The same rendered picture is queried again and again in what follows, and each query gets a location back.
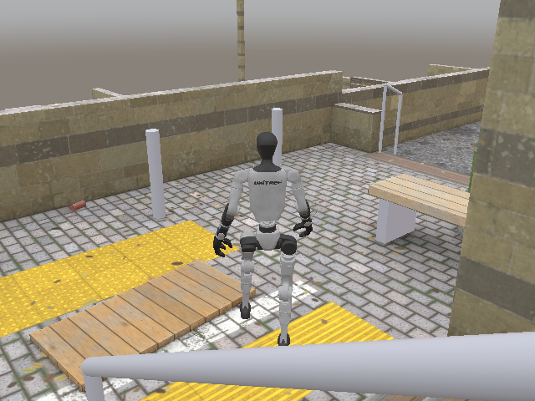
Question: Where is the robot left upper arm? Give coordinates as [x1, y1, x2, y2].
[227, 169, 250, 216]

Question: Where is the robot right hand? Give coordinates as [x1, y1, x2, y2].
[293, 222, 313, 237]

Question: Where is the right robot forearm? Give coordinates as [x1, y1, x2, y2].
[299, 200, 312, 226]

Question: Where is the robot left hand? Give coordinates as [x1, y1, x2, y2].
[213, 236, 232, 257]

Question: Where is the robot right upper arm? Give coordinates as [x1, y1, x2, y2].
[284, 168, 308, 212]

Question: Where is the right robot shin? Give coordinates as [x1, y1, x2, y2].
[279, 287, 293, 343]

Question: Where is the left robot forearm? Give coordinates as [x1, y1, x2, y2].
[216, 203, 234, 240]

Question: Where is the right robot foot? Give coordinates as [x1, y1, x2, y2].
[278, 333, 290, 346]

